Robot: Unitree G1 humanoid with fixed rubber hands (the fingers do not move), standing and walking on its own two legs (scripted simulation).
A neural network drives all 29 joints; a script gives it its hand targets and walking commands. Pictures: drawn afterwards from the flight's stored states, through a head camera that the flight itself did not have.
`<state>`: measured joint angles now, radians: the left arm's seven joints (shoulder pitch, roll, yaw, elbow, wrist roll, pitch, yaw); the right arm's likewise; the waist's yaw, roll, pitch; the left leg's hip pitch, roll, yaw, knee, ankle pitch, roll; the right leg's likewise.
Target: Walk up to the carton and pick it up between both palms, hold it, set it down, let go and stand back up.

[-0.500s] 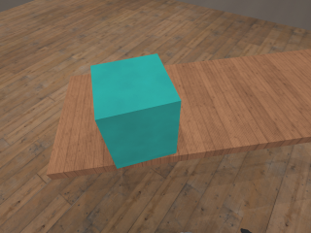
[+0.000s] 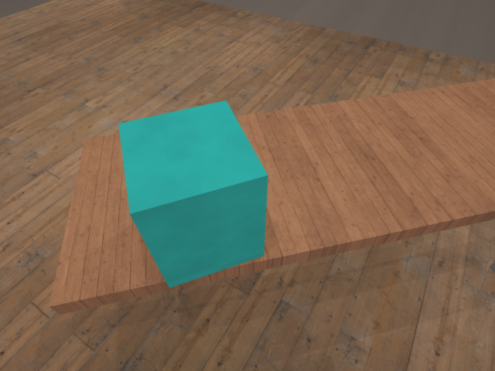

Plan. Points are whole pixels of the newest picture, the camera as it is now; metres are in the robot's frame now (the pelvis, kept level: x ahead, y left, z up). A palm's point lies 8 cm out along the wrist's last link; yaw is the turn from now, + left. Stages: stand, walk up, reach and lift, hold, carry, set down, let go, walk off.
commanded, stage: walk up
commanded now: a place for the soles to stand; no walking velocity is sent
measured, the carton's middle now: (197, 195) +0.43 +0.10 +0.02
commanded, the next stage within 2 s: reach and lift in 0.26 s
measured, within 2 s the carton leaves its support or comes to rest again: neither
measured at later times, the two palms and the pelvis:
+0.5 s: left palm out of the picture +0.14 +0.25 -0.12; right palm (388, 360) +0.16 -0.24 -0.15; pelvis -0.04 -0.01 -0.04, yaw +9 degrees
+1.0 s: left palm out of the picture +0.09 +0.24 -0.08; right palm out of the picture +0.11 -0.20 -0.10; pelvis -0.06 -0.01 -0.01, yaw +9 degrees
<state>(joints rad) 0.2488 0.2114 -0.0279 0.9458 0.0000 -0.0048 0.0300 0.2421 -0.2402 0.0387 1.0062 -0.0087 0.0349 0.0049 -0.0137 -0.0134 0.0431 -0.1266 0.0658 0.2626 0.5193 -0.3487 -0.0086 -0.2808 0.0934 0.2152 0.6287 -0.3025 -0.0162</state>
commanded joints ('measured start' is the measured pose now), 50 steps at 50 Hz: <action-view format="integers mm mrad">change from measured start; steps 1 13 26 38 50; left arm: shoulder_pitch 60 54 -121 -323 -235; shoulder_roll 165 170 173 169 143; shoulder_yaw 31 23 166 61 59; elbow -23 13 -651 -733 -616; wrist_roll -3 -2 168 56 -16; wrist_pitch -16 -14 638 436 297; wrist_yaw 10 14 -142 -12 19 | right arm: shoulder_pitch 11 36 -108 -189 -94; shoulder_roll -151 -153 -165 -31 4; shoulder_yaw -35 -38 -87 -153 -138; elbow -46 -21 -315 -498 -561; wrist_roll -1 -2 163 21 -1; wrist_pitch -12 -6 64 -13 -64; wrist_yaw -5 -11 -6 22 22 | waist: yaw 11 1 -49 -34 -10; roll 5 -16 -30 73 17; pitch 9 9 -330 -124 -64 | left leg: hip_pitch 70 98 25 -205 -184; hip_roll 120 108 -28 18 -8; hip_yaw -130 -130 -181 -172 -180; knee -114 -109 292 91 -92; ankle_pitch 170 121 250 -103 -92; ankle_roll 90 88 -54 16 37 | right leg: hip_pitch -102 -117 -83 -110 62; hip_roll -100 -97 -101 -97 -88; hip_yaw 72 97 -230 -230 -218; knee -115 -146 42 -28 -144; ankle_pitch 340 311 553 -4 -18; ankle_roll -40 -34 5 -29 -20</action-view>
